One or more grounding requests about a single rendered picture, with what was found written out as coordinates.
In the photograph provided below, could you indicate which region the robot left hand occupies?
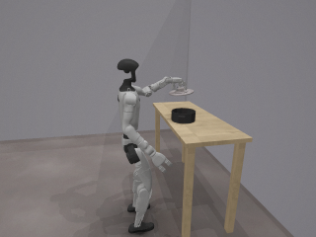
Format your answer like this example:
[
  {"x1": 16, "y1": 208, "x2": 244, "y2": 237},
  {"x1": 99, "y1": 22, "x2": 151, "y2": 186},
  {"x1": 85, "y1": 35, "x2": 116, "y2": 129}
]
[{"x1": 171, "y1": 77, "x2": 187, "y2": 91}]

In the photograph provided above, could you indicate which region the pot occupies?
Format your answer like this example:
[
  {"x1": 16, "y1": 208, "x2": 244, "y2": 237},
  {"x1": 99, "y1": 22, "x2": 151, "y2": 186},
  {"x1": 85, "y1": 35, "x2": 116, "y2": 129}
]
[{"x1": 171, "y1": 108, "x2": 196, "y2": 124}]

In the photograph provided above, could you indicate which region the robot left forearm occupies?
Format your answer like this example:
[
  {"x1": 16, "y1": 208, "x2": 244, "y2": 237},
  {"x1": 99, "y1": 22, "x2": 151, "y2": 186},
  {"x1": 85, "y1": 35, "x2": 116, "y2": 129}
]
[{"x1": 147, "y1": 76, "x2": 173, "y2": 92}]

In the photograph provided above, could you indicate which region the robot left upper arm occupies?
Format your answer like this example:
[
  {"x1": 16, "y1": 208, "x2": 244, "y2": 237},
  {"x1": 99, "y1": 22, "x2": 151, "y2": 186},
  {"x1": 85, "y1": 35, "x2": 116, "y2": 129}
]
[{"x1": 131, "y1": 85, "x2": 152, "y2": 98}]

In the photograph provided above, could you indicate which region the right robot thigh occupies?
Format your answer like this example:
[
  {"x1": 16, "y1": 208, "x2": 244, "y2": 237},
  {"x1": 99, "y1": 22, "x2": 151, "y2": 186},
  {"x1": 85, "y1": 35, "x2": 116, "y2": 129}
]
[{"x1": 125, "y1": 145, "x2": 152, "y2": 195}]

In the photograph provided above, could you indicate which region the lid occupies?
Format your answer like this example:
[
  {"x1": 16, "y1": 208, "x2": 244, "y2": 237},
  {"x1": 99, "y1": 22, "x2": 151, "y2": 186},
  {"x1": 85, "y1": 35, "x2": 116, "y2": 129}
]
[{"x1": 169, "y1": 89, "x2": 194, "y2": 97}]

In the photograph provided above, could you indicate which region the robot right hand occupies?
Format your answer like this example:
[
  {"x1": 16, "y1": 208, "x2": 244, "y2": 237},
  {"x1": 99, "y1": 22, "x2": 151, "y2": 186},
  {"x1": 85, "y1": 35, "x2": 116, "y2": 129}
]
[{"x1": 151, "y1": 152, "x2": 173, "y2": 174}]

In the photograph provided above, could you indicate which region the robot torso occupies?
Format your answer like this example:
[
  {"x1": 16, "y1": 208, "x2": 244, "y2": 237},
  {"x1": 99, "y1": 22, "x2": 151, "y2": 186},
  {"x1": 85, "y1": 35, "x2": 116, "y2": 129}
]
[{"x1": 118, "y1": 88, "x2": 140, "y2": 153}]

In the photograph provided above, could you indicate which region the table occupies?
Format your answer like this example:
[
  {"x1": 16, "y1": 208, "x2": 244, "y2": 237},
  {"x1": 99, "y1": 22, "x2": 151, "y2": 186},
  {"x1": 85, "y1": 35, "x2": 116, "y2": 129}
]
[{"x1": 152, "y1": 101, "x2": 253, "y2": 237}]

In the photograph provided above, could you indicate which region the robot right forearm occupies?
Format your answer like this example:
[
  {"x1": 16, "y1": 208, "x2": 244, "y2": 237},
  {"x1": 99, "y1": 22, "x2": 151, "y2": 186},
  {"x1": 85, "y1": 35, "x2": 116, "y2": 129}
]
[{"x1": 124, "y1": 126, "x2": 156, "y2": 158}]

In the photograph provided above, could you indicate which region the robot right upper arm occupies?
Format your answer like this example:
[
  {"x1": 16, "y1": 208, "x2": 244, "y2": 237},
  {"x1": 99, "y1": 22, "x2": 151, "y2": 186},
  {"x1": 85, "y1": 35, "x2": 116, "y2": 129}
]
[{"x1": 121, "y1": 92, "x2": 137, "y2": 135}]

